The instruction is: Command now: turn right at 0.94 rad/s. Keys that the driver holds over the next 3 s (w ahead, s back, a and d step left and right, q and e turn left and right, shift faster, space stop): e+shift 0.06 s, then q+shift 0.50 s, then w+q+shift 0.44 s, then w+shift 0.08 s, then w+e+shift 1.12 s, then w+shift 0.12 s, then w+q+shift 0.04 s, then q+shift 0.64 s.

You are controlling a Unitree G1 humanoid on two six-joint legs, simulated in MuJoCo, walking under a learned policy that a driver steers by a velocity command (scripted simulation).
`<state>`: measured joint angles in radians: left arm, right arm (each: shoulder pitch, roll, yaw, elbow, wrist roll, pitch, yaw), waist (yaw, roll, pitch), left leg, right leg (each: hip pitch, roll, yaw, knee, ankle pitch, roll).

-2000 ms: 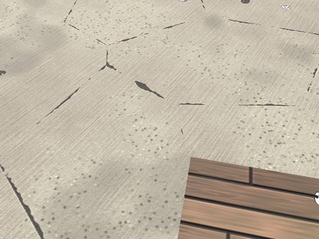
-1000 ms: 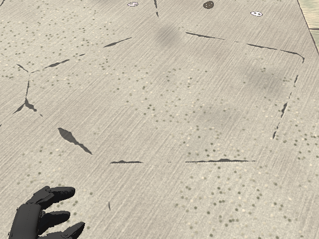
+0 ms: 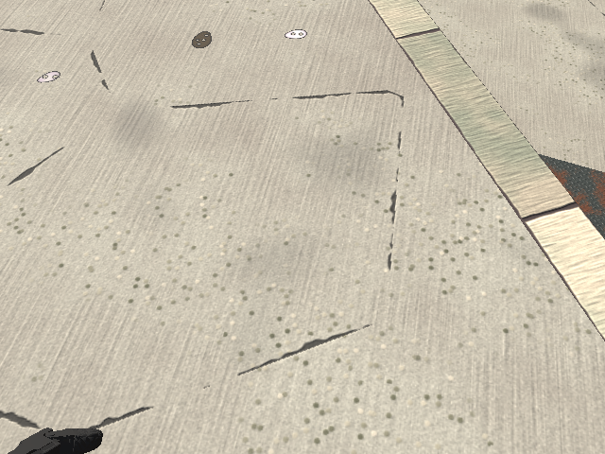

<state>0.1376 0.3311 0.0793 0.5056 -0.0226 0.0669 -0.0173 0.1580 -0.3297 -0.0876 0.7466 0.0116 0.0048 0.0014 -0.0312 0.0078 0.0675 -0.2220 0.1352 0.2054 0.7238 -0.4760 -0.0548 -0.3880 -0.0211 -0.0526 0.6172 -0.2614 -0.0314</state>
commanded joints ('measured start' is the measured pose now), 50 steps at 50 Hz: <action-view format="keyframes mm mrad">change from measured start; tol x32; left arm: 1 210 279 87 -59 38 -37 14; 41 -242 35 20 57 -3 -198 -8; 50 168 182 71 118 30 -209 -6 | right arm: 1 -43 -70 -5 -119 -53 -40 8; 50 148 -69 30 -261 68 -51 -18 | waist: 1 126 -268 -403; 23 -1 -89 -122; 25 18 335 -110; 50 116 -237 -168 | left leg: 1 -520 -138 -263 605 -227 -34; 21 -208 -71 -157 12 69 39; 26 253 239 -794 -366 940 432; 31 258 61 -690 -479 -25 296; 34 216 45 -715 -539 -90 297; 46 -139 -56 -759 -361 15 214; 50 -732 -116 -399 547 -2 95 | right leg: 1 587 -375 677 -203 688 -378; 14 99 -201 209 -324 108 -202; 19 240 -295 250 -259 329 -218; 23 243 -237 112 -89 402 -111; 26 -305 101 112 549 -442 97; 29 -358 31 175 521 -224 73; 46 248 56 136 -195 125 77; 50 676 -404 857 -385 -615 -137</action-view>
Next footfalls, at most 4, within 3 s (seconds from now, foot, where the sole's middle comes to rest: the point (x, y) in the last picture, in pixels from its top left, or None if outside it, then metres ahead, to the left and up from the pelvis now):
0.46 left None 0.07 0.11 -0.76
0.94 right None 0.31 -0.06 -0.76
1.38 left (115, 420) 0.51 0.43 -0.76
1.84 right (179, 238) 0.98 0.34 -0.76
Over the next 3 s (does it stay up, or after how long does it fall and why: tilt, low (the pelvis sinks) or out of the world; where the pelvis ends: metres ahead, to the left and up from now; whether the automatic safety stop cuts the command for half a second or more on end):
stays up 1.51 0.31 0.02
